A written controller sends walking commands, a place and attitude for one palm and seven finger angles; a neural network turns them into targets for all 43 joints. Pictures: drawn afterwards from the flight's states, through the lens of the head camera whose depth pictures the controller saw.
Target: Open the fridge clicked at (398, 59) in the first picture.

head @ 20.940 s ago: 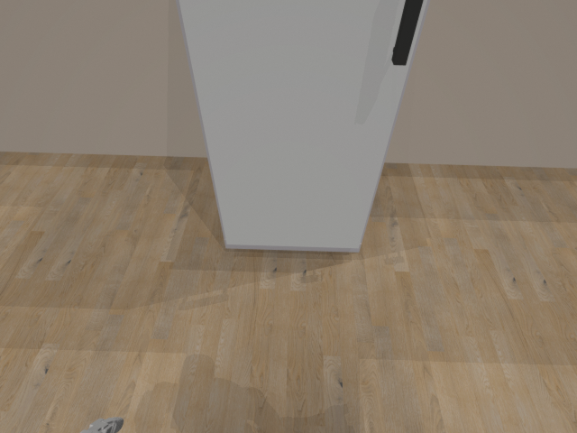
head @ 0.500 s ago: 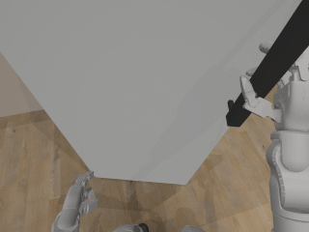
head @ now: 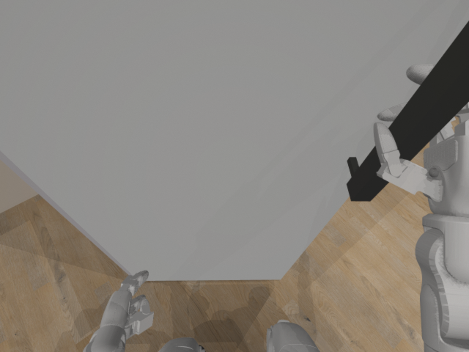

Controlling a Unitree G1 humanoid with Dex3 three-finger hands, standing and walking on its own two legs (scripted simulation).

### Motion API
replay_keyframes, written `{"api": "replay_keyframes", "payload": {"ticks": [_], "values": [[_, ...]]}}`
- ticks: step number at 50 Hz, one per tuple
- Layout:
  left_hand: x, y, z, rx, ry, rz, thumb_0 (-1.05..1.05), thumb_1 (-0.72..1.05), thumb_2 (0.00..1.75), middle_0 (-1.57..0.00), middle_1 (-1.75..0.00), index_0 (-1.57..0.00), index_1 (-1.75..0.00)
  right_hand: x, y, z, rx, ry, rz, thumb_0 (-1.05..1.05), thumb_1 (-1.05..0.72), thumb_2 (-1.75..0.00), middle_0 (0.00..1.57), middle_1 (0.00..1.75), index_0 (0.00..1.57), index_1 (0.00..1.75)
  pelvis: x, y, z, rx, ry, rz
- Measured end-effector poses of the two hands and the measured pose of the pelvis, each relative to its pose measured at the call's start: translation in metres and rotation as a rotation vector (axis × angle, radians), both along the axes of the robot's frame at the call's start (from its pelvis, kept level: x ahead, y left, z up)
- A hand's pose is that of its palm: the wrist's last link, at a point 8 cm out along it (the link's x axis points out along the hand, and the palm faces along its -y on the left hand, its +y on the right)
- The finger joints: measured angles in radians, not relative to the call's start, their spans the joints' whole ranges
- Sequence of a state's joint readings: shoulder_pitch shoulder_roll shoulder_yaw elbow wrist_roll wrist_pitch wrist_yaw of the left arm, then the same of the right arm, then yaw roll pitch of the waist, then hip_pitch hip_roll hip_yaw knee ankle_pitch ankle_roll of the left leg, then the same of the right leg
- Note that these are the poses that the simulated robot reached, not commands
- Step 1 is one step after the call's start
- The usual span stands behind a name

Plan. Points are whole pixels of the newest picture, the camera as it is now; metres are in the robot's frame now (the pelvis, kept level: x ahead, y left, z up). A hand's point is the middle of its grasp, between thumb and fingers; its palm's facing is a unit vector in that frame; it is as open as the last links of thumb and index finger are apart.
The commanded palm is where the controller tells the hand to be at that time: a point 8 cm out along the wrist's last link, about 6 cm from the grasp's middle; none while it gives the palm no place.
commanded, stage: walk backward, drawing the door open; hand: right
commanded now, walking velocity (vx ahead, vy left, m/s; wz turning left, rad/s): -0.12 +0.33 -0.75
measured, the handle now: (410, 106) +0.35 -0.14 +0.26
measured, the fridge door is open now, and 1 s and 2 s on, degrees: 37 68 73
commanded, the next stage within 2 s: stop walking and hold the door back in 1.10 s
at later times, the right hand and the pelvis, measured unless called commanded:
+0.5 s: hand (394, 267) +0.19 -0.10 +0.23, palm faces +0.50 +0.85 -0.19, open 7.7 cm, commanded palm +0.14 -0.13 +0.23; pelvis -0.05 +0.16 -0.01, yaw -14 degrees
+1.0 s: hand out of the picture +0.06 -0.04 +0.23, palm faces +0.62 +0.77 -0.15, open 8.0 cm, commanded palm +0.01 -0.07 +0.22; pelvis -0.10 +0.25 +0.02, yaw -30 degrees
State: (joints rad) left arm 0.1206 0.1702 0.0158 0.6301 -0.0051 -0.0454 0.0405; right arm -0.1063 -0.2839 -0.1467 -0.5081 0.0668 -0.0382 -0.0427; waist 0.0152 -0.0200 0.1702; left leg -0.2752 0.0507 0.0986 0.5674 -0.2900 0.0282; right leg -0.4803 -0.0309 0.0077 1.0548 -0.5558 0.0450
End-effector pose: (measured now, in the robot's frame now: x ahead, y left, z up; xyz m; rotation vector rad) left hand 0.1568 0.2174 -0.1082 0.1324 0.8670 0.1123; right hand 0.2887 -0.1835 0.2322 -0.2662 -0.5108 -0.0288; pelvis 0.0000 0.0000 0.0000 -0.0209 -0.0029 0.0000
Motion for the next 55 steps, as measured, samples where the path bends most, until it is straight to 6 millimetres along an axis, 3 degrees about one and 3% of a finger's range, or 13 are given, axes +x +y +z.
{"api": "replay_keyframes", "payload": {"ticks": [5,10,16,21,24,27,32,36,40,43,49,55], "values": [[0.013,0.030,0.022,0.104,-0.042,-0.056,0.01,0.91,0.90,-0.21,-0.30,-0.20,-0.30,-0.032,0.003,0.000,0.011,-0.006,-0.050,-0.20,-0.46,-0.80,0.42,1.41,0.16,1.17,-0.009,0.021,0.004,-0.015,0.027,-0.081],[0.027,0.042,0.032,0.123,-0.141,-0.096,0.01,0.91,0.90,-0.20,-0.30,-0.20,-0.30,-0.056,0.006,-0.004,0.012,-0.039,-0.092,-0.24,-0.47,-0.74,0.43,1.41,0.15,1.10,-0.022,0.039,-0.008,0.006,0.014,-0.129],[0.020,0.042,0.041,0.040,-0.129,-0.217,0.01,0.91,0.90,-0.20,-0.30,-0.20,-0.30,-0.086,0.017,-0.002,0.042,-0.007,-0.186,-0.18,-0.49,-0.79,0.44,1.40,0.15,1.14,-0.039,0.081,0.009,0.058,-0.020,-0.198],[0.014,0.057,0.032,-0.022,-0.128,-0.294,0.01,0.91,0.90,-0.21,-0.30,-0.21,-0.30,-0.114,0.032,-0.002,0.071,-0.006,-0.318,-0.13,-0.53,-0.84,0.45,1.40,0.15,1.20,-0.046,0.124,0.006,0.068,-0.030,-0.223],[0.016,0.076,0.020,-0.049,-0.143,-0.330,0.01,0.91,0.90,-0.21,-0.30,-0.21,-0.30,-0.133,0.041,-0.003,0.059,-0.030,-0.406,-0.15,-0.55,-0.86,0.48,1.42,0.14,1.20,-0.047,0.154,-0.008,0.041,-0.026,-0.234],[0.013,0.103,0.016,-0.014,-0.114,-0.331,0.01,0.91,0.90,-0.21,-0.30,-0.21,-0.30,-0.152,0.049,-0.003,0.041,-0.017,-0.470,-0.17,-0.57,-0.86,0.48,1.42,0.11,1.18,-0.055,0.170,-0.006,0.036,-0.028,-0.264],[0.004,0.146,0.030,0.092,-0.074,-0.314,0.01,0.91,0.90,-0.21,-0.30,-0.21,-0.30,-0.183,0.062,-0.003,0.054,-0.021,-0.511,-0.16,-0.56,-0.87,0.47,1.42,0.12,1.19,-0.063,0.189,0.004,0.006,-0.015,-0.332],[0.000,0.165,0.042,0.176,-0.074,-0.339,0.01,0.91,0.90,-0.21,-0.30,-0.20,-0.30,-0.207,0.071,-0.004,0.069,-0.056,-0.506,-0.18,-0.51,-0.86,0.47,1.44,0.15,1.21,-0.069,0.198,0.003,0.023,0.011,-0.394],[-0.001,0.167,0.043,0.194,-0.124,-0.354,0.01,0.91,0.90,-0.20,-0.30,-0.20,-0.30,-0.229,0.079,-0.007,0.064,-0.095,-0.503,-0.24,-0.49,-0.82,0.47,1.46,0.15,1.16,-0.082,0.203,-0.008,0.049,0.009,-0.428],[-0.010,0.156,0.046,0.140,-0.118,-0.391,0.01,0.91,0.90,-0.20,-0.30,-0.20,-0.30,-0.243,0.087,-0.007,0.060,-0.084,-0.522,-0.23,-0.50,-0.78,0.46,1.46,0.14,1.15,-0.090,0.216,0.001,0.060,-0.016,-0.464],[-0.026,0.136,0.048,0.042,-0.070,-0.532,0.01,0.91,0.90,-0.20,-0.30,-0.20,-0.30,-0.269,0.106,-0.005,0.086,-0.047,-0.572,-0.16,-0.51,-0.80,0.44,1.44,0.14,1.18,-0.098,0.248,0.017,0.110,-0.030,-0.524],[-0.021,0.140,0.042,-0.027,-0.092,-0.626,0.01,0.90,0.90,-0.21,-0.30,-0.21,-0.30,-0.294,0.130,-0.003,0.096,-0.034,-0.683,-0.13,-0.54,-0.85,0.45,1.42,0.13,1.20,-0.098,0.287,0.016,0.109,-0.026,-0.561]]}}
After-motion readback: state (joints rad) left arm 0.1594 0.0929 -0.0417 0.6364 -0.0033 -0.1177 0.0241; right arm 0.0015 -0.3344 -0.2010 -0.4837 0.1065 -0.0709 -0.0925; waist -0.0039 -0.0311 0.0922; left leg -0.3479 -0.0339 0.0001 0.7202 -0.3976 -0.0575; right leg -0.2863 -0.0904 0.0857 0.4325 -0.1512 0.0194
